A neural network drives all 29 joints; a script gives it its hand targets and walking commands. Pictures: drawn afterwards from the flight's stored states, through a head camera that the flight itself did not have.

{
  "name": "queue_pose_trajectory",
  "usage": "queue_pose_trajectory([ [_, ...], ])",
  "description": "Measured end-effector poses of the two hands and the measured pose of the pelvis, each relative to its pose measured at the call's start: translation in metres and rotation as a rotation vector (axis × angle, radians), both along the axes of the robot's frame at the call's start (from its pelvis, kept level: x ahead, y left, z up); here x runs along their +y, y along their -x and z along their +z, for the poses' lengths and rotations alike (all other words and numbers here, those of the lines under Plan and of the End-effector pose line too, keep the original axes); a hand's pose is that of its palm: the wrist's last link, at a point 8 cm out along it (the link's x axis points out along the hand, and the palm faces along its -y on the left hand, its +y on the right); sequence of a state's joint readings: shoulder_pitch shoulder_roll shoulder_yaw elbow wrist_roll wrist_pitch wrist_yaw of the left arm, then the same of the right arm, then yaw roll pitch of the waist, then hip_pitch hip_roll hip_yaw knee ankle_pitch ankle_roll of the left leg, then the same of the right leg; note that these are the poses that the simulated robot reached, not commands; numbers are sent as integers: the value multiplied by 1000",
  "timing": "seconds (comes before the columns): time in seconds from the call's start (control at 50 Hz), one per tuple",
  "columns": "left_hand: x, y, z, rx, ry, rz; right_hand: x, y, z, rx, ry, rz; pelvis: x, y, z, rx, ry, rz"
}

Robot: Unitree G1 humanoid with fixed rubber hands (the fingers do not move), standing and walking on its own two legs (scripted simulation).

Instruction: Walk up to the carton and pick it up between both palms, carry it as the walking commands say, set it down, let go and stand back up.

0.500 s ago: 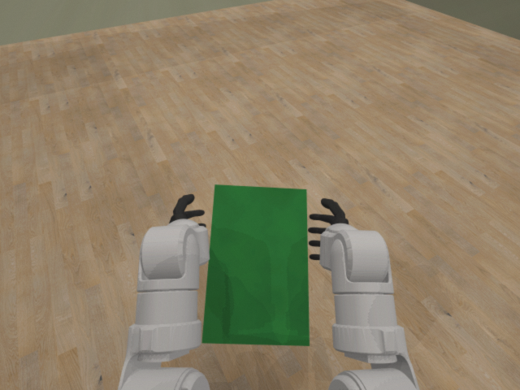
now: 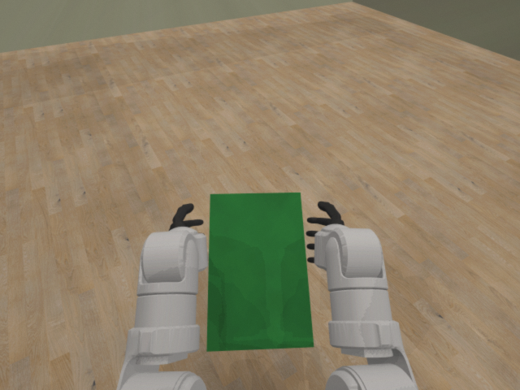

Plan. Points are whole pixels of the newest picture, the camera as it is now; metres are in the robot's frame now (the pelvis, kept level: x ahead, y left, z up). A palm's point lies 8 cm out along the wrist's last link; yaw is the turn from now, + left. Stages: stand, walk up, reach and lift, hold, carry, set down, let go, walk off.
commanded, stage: carry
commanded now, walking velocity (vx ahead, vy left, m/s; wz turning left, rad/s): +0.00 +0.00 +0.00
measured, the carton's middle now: (256, 271) +0.34 +0.01 -0.02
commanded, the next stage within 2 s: hold in 1.02 s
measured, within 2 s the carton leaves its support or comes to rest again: neither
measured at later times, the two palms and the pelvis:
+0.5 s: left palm (209, 223) +0.35 +0.09 +0.09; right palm (353, 224) +0.35 -0.14 +0.10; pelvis +0.04 -0.02 +0.00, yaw -1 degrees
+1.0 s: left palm (213, 218) +0.36 +0.08 +0.09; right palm (355, 217) +0.36 -0.15 +0.10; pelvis +0.05 -0.03 +0.00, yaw -1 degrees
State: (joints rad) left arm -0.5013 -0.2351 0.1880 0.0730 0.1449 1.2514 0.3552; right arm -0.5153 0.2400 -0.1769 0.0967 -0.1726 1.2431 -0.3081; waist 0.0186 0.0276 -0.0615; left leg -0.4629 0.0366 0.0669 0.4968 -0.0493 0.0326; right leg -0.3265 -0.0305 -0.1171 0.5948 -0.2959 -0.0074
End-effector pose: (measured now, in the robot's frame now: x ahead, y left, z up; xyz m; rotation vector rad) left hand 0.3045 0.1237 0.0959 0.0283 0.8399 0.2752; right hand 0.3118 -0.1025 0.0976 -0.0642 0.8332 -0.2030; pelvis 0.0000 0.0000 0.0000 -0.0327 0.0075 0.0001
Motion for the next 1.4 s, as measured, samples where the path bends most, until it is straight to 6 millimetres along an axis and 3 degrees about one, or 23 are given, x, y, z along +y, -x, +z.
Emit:
queue_pose_trajectory([
  [0.48,-35,-47,-4,-11,6,-67,-36,-38,-2,-20,-6,-42,-21,-40,2,29,-28,-24],
  [1.02,-42,-58,-4,-17,5,-71,-45,-52,-2,-38,-19,-23,-30,-55,2,19,-33,-23],
  [1.08,-40,-63,-31,-17,-7,-138,-45,-58,-28,-41,11,42,-29,-54,8,-38,-35,-41],
  [1.16,-36,-47,-54,-49,-12,-239,-50,-38,-49,-63,53,110,-26,-53,17,-45,-37,-110],
  [1.28,-37,-34,-42,-129,16,-291,-54,-15,-37,-142,28,63,-15,-44,15,-87,-21,-178],
  [1.4,-23,-32,-36,-132,47,-244,-37,-6,-29,-139,29,50,0,-29,10,-155,-14,-192],
])
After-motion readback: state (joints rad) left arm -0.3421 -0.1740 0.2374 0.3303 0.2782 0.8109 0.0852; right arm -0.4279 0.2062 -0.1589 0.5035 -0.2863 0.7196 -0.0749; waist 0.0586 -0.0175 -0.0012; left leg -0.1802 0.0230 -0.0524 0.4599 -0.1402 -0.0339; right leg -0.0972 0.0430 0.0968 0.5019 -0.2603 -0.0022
